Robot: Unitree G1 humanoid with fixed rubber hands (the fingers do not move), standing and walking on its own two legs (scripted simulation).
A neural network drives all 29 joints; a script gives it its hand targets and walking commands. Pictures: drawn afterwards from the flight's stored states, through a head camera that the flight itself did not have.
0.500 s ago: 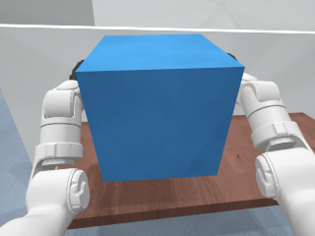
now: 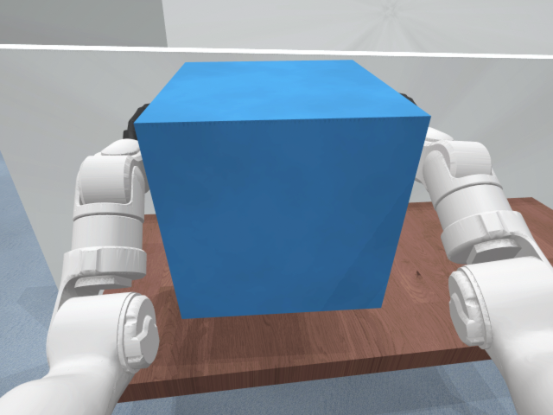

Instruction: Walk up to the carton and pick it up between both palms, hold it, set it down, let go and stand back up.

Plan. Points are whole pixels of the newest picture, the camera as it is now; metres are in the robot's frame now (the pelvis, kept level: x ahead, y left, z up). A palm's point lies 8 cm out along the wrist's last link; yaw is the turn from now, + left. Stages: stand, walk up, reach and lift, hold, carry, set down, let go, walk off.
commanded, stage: hold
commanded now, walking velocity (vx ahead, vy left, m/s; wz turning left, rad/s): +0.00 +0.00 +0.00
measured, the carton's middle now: (276, 176) +0.39 +0.00 +0.26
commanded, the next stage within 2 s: none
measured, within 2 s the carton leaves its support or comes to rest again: neither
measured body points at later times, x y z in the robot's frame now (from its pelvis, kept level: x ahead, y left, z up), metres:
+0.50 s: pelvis +0.00 +0.00 +0.00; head -0.10 +0.01 +0.44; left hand +0.38 +0.19 +0.30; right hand +0.38 -0.18 +0.32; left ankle +0.02 +0.13 -0.75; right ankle +0.00 -0.11 -0.75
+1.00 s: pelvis +0.00 +0.01 +0.00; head -0.09 +0.02 +0.44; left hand +0.38 +0.19 +0.29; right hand +0.38 -0.18 +0.31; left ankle +0.02 +0.13 -0.75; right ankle +0.00 -0.11 -0.75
